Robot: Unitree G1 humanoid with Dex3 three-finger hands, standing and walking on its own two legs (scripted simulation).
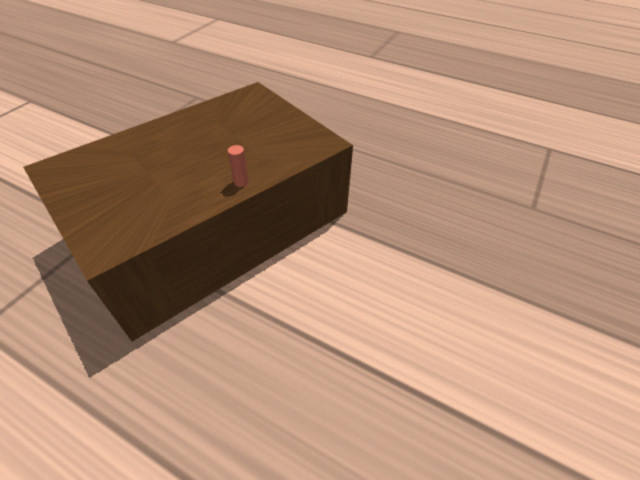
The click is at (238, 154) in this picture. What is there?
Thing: squat round
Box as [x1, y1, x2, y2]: [228, 145, 248, 186]
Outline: 234,145 228,148 233,180 235,185 243,186 248,182 243,148 239,145
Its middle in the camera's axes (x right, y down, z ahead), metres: -0.27 -0.26 +1.32
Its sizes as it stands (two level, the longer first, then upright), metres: 0.052 0.052 0.135
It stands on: a support 0.36 m high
